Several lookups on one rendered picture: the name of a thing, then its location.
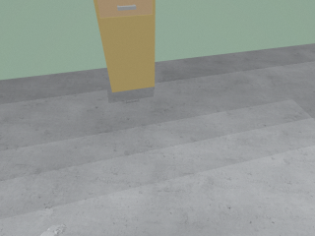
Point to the cabinet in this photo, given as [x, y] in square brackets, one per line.
[129, 47]

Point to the drawer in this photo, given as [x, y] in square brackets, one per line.
[108, 8]

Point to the handle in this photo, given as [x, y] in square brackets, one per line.
[127, 7]

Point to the robot left hand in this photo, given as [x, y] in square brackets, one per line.
[54, 230]

